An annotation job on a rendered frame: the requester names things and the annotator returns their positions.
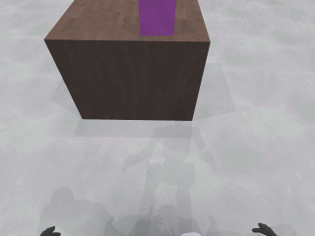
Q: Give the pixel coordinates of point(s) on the carton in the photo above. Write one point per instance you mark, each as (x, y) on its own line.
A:
(156, 17)

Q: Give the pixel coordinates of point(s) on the pedestal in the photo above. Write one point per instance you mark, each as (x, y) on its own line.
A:
(114, 73)

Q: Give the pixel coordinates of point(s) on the right robot hand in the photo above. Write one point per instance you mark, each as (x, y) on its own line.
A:
(264, 229)

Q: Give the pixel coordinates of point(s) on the left robot hand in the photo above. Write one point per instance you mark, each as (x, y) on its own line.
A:
(49, 232)

